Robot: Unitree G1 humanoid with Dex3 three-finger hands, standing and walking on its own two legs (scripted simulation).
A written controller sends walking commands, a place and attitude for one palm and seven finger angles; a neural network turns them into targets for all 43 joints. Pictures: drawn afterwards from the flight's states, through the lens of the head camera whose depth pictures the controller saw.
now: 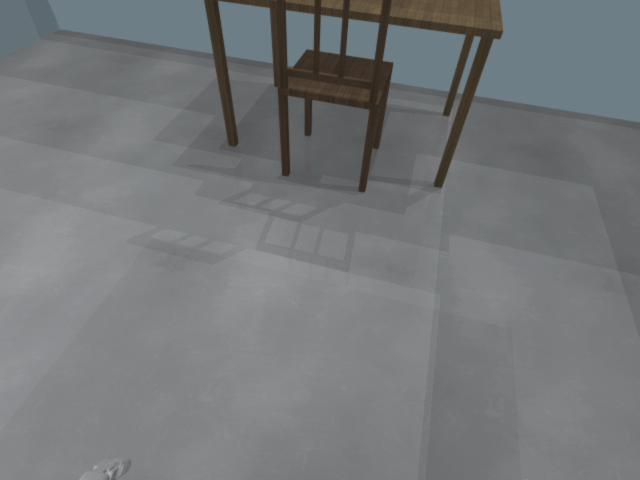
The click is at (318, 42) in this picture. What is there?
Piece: chair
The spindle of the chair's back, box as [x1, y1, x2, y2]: [313, 0, 320, 73]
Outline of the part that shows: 320,0 315,0 314,7 314,73 318,72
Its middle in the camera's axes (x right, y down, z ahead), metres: -0.02 -0.77 +1.42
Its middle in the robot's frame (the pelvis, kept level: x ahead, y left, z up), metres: +1.57 +0.08 -0.06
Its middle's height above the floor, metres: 0.71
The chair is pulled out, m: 0.00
